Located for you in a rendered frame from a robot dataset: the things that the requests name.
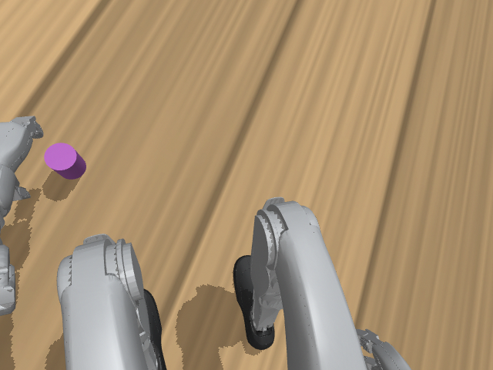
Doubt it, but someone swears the right robot foot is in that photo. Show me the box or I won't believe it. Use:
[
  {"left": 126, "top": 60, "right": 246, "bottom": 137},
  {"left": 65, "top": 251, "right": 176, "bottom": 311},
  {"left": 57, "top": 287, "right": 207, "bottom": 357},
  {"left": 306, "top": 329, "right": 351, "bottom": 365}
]
[{"left": 233, "top": 255, "right": 275, "bottom": 350}]

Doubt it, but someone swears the left robot foot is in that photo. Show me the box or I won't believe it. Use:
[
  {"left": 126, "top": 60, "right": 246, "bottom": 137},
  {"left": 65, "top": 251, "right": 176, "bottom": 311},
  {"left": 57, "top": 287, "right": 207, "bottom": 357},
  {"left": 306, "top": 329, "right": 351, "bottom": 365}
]
[{"left": 143, "top": 288, "right": 166, "bottom": 370}]

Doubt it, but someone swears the left robot arm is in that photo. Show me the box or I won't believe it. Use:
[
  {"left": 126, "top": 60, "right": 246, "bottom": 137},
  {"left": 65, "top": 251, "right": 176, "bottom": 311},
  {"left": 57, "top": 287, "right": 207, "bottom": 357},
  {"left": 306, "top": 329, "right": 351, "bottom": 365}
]
[{"left": 0, "top": 164, "right": 16, "bottom": 316}]

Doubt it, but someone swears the left robot hand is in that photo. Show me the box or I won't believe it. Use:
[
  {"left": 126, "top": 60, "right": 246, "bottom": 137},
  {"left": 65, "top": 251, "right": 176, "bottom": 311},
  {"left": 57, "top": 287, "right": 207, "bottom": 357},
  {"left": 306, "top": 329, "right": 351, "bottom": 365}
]
[{"left": 0, "top": 116, "right": 44, "bottom": 201}]

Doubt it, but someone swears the right robot hand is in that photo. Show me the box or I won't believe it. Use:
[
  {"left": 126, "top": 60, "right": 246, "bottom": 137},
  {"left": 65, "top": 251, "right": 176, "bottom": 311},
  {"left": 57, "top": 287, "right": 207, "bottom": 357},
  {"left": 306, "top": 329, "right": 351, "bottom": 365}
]
[{"left": 356, "top": 329, "right": 411, "bottom": 370}]

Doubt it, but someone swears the tin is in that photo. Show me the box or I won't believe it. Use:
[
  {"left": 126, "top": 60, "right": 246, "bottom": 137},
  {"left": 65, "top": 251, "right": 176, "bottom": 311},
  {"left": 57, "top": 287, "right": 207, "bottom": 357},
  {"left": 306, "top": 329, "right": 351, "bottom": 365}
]
[{"left": 44, "top": 143, "right": 86, "bottom": 180}]

